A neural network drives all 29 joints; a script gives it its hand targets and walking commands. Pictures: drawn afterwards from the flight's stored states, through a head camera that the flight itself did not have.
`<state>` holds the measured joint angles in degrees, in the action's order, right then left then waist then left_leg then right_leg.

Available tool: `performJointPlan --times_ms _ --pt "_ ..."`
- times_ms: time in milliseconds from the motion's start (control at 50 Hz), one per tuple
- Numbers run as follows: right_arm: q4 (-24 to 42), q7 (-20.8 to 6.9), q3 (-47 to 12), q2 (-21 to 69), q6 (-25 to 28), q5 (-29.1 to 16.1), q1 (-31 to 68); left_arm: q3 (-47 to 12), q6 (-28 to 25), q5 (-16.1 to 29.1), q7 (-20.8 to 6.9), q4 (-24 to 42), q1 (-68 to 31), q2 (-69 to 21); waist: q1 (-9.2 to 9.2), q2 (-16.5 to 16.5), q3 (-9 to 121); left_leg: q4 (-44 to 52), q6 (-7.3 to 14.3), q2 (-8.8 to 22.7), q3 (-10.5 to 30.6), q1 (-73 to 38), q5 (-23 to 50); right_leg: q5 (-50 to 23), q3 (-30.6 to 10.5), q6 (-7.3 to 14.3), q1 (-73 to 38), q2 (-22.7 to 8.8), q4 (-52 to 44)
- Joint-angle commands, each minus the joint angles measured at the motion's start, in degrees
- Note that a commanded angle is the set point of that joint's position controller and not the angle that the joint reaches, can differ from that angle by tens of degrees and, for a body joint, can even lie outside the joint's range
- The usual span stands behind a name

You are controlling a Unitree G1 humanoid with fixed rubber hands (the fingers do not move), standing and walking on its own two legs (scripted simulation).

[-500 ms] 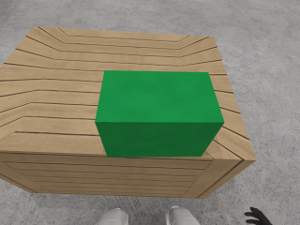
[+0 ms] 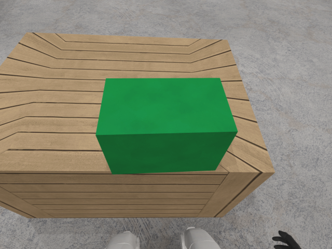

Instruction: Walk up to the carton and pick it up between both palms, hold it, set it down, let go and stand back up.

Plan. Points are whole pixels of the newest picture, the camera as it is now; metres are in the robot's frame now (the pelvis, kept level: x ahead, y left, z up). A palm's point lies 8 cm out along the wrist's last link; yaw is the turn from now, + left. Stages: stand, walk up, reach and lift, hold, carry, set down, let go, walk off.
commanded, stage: walk up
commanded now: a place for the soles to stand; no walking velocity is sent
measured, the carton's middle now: (164, 127) +0.42 +0.00 +0.00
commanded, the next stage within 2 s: reach and lift in 1.32 s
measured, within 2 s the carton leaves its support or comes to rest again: neither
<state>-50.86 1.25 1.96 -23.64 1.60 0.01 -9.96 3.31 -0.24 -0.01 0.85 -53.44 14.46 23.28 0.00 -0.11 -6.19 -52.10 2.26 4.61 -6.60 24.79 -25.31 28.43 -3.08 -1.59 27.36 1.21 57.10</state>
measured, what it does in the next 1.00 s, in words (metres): stands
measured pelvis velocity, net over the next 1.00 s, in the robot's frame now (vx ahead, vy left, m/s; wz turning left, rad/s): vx -0.05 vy -0.01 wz -0.03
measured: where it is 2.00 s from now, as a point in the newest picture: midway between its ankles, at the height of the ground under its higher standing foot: outside the picture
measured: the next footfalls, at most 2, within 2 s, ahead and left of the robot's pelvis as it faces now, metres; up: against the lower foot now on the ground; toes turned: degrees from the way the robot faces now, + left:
none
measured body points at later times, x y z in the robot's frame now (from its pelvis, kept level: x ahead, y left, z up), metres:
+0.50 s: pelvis -0.04 -0.01 +0.00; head +0.00 +0.00 +0.45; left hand +0.05 +0.30 -0.13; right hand +0.05 -0.35 -0.10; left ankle -0.02 +0.10 -0.69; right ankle +0.01 -0.14 -0.69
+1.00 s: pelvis -0.05 -0.01 +0.00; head -0.02 +0.00 +0.45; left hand +0.04 +0.30 -0.13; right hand +0.03 -0.35 -0.10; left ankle -0.02 +0.10 -0.69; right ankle +0.01 -0.14 -0.69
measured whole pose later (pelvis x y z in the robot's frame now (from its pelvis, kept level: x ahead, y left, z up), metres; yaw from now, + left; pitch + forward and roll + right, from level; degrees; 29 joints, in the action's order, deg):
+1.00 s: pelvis -0.05 -0.01 +0.00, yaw -2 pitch -4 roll +1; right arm -54.4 1.3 2.0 -23.4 2.1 0.0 -9.3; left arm 3.3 -0.4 0.0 0.9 -52.3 11.9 23.1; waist 0.0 -3.2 -7.7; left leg -51.3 0.5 2.1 -5.2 21.2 -25.8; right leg 22.5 -3.1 0.5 25.7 -0.3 52.3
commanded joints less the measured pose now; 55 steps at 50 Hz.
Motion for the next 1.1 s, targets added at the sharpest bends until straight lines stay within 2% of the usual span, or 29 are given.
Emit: performJointPlan --times_ms 0,20,40,60,80,100,120,140,180,220,260,280,320,340,380,420,460,520,580,660,720,760,820,900,940,980,1000,1040,1080 --pt "3.46 1.84 4.82 -17.55 0.96 0.92 4.74 3.33 -0.15 -0.66 0.16 4.72 -1.25 11.86 0.72 9.63 4.84 17.21 11.25 19.16 18.25 -6.64 37.02 1.00 2.39 3.31 0.73 -3.84 -4.09" --pt "3.66 1.69 4.32 -15.63 0.99 0.70 6.77 3.21 -1.04 -0.83 0.19 3.42 2.36 11.59 2.73 6.25 6.52 13.39 7.37 16.16 14.08 -4.74 35.84 -8.64 2.15 4.61 -5.75 -3.15 -14.63" --pt "3.81 1.31 3.49 -13.38 0.60 0.24 6.99 3.72 -1.94 -1.14 0.52 2.42 3.93 13.48 3.08 -0.51 6.83 4.80 2.81 9.52 8.06 0.14 30.89 -24.67 -4.61 5.97 -10.18 -4.88 -22.25" --pt "4.77 1.18 2.93 -9.86 -0.10 -0.58 5.57 4.79 -2.32 -1.70 0.59 3.80 2.31 16.28 1.61 -10.43 6.88 -7.01 -1.26 0.54 1.70 6.46 16.38 -31.73 -22.47 10.51 -10.95 -12.78 -26.95" --pt "4.87 1.40 2.39 -9.53 -0.88 -0.28 6.05 4.53 -2.55 -1.34 0.59 4.36 0.16 17.42 1.24 -7.89 5.33 -9.19 -1.79 -2.57 4.76 9.07 -11.33 -40.24 -30.23 15.69 -10.50 -17.52 -28.51" --pt "4.25 1.69 3.46 -11.18 -1.24 -0.55 7.22 4.24 -2.51 -0.97 0.76 4.18 -1.13 18.23 1.36 -8.45 6.11 -11.58 -1.18 -2.05 6.70 6.43 -14.55 -34.50 -31.05 18.74 -8.14 -20.55 -29.92" --pt "3.34 1.41 3.65 -11.51 -1.29 -0.97 5.99 4.23 -2.16 -0.80 0.98 4.91 -4.06 18.44 1.13 -11.17 5.01 -11.81 -1.15 -1.60 6.91 2.86 -12.32 -26.32 -28.67 18.87 -4.84 -19.69 -30.69" --pt "2.72 1.14 3.85 -12.07 -1.10 -0.45 4.75 4.06 -1.88 -1.26 1.14 5.66 -5.38 17.01 0.70 -9.69 3.59 -10.79 -0.78 -2.30 7.01 3.34 -10.12 -20.37 -28.62 17.53 -4.46 -17.59 -31.35" --pt "1.55 0.92 3.97 -11.86 -0.93 0.13 3.30 3.75 -1.65 -1.37 1.01 5.93 -6.15 16.00 0.74 -12.28 2.08 -9.65 -0.35 -1.99 6.92 2.61 -9.02 -18.80 -25.85 15.91 -3.02 -16.21 -30.55" --pt "1.06 0.63 4.13 -12.48 -0.55 -0.17 1.41 3.31 -1.38 -1.66 0.84 6.18 -6.56 15.90 0.08 -10.81 2.94 -5.26 -0.22 -3.04 7.26 -0.41 -10.85 -17.89 -26.79 16.59 -2.43 -16.53 -29.64" --pt "-0.66 0.46 3.77 -10.59 0.69 0.32 -1.99 2.60 -0.87 -1.09 0.61 6.22 -8.83 14.91 -3.03 -8.87 4.18 14.84 0.46 -2.87 5.05 -10.75 -0.20 -19.12 -18.89 13.05 1.00 -12.78 -24.43" --pt "-1.06 0.70 3.89 -10.36 1.34 0.93 -2.91 1.90 -0.88 -0.71 0.44 5.90 -8.50 12.66 -3.18 -7.41 3.94 18.86 0.85 -1.90 8.74 -14.42 4.77 -21.34 -15.90 10.08 2.98 -11.12 -21.27" --pt "-0.79 0.99 4.74 -16.77 2.15 0.91 0.01 2.16 -0.81 -0.07 0.63 6.39 -8.00 10.81 -1.58 4.18 6.39 23.98 7.64 13.06 25.72 -12.43 17.34 -20.59 -2.76 4.09 2.48 -2.32 -6.07" --pt "-0.46 1.06 4.48 -16.62 2.53 1.05 1.81 2.02 -0.63 0.09 0.91 5.07 -7.33 10.91 -1.12 3.59 5.46 22.93 11.38 16.75 27.56 -10.64 25.70 -13.78 -0.24 3.24 1.20 -2.34 -3.46" --pt "0.20 1.19 4.05 -15.78 2.57 0.69 5.24 2.55 -0.81 0.76 0.87 4.28 -4.62 11.74 0.80 5.03 4.95 19.51 10.95 15.32 22.26 -6.41 31.50 -14.27 0.01 4.07 -3.53 -3.19 -6.54" --pt "1.56 0.90 3.21 -14.15 2.04 0.58 7.10 2.67 -1.53 -0.47 0.17 3.50 -2.92 12.22 1.99 4.96 5.88 15.83 6.29 9.46 15.11 -1.69 21.18 -24.18 -2.77 6.20 -9.14 -4.24 -13.01" --pt "1.51 0.77 2.73 -11.72 1.36 0.01 6.65 3.15 -1.96 -0.76 -0.03 3.43 -4.53 14.48 0.47 -0.07 5.32 10.53 1.23 2.48 8.86 -0.87 12.19 -21.70 -12.10 9.65 -7.55 -8.19 -20.88" --pt "0.10 0.49 2.95 -11.25 0.79 -0.50 3.56 3.28 -1.82 -0.56 -0.06 4.54 -7.87 15.74 -1.14 -2.88 5.36 8.10 0.71 -2.03 7.31 -9.66 3.17 -12.51 -18.03 12.81 2.45 -11.59 -25.55" --pt "-1.12 0.13 3.52 -14.19 1.43 0.65 3.24 1.96 -0.80 -0.89 -0.27 3.73 -10.24 12.26 -1.72 -0.28 1.91 21.12 3.80 5.25 14.55 -6.88 -4.13 -7.45 -9.56 7.21 2.93 -5.80 -21.00" --pt "-0.06 0.27 3.36 -14.87 1.64 1.46 7.44 2.38 -0.71 -0.78 -0.51 2.60 -5.82 12.00 1.21 5.44 2.14 25.70 6.19 10.99 20.88 1.87 -7.97 -4.76 -2.84 5.91 -5.47 -3.10 -14.56" --pt "-0.33 0.15 2.92 -12.61 1.12 0.91 8.09 2.72 -1.30 -0.82 -0.92 2.59 -6.80 13.37 0.68 0.45 -0.18 18.74 1.35 2.76 11.64 2.83 -7.66 2.39 -12.81 8.29 -3.80 -6.60 -27.03" --pt "-1.06 0.03 3.07 -11.47 0.88 0.53 6.70 2.59 -1.33 -0.81 -0.96 2.75 -8.07 14.08 -0.05 -1.60 1.29 12.34 0.16 -0.83 8.41 -3.30 -5.33 6.61 -18.66 10.14 1.12 -10.09 -30.97" --pt "-2.22 0.13 3.47 -11.50 0.54 0.17 3.62 2.31 -1.15 -0.85 -0.71 3.10 -9.99 15.27 -0.97 -6.79 1.56 6.51 -0.21 -3.41 5.75 -8.40 -2.67 2.42 -23.43 12.12 4.25 -13.15 -33.80" --pt "-2.72 0.10 3.50 -12.73 1.42 0.83 2.70 1.70 -0.59 -0.92 -0.58 3.11 -11.64 12.00 -2.25 -0.94 1.38 19.41 2.63 2.44 12.76 -10.06 0.93 -5.09 -11.80 6.69 4.81 -6.80 -24.50" --pt "-2.45 0.21 4.02 -15.10 1.81 1.01 2.46 2.00 -0.72 -0.44 -0.43 3.63 -10.58 11.68 -1.37 2.52 5.01 23.63 6.12 9.12 21.63 -6.37 6.97 -16.28 -4.72 4.70 -1.97 -2.60 -12.12" --pt "-1.27 0.55 3.70 -15.29 1.83 1.15 6.36 2.00 -0.80 -0.16 -0.17 2.67 -6.70 11.90 1.49 4.86 4.60 21.88 7.20 10.57 19.72 -0.50 15.00 -17.37 -1.03 4.35 -7.74 -2.41 -10.09" --pt "-1.09 0.54 3.32 -14.87 1.78 0.89 7.10 2.38 -0.84 -0.13 -0.26 2.30 -6.08 11.85 1.54 3.60 5.49 20.73 7.17 9.80 18.76 -0.18 14.75 -17.35 -2.52 4.86 -9.22 -2.59 -11.68" --pt "-0.13 0.64 3.00 -13.53 1.44 0.48 7.11 2.51 -1.04 -0.81 -0.42 3.10 -5.75 12.56 1.70 0.83 5.13 15.63 3.20 5.60 13.34 0.42 12.64 -16.38 -7.50 6.97 -9.02 -5.12 -20.07" --pt "-0.38 0.60 2.89 -12.51 0.92 0.19 6.35 2.81 -1.31 -0.81 -0.59 2.90 -7.44 14.53 -0.16 -1.45 4.14 12.52 0.82 0.92 8.53 -1.90 2.85 -8.71 -14.99 8.91 -4.24 -8.43 -26.21"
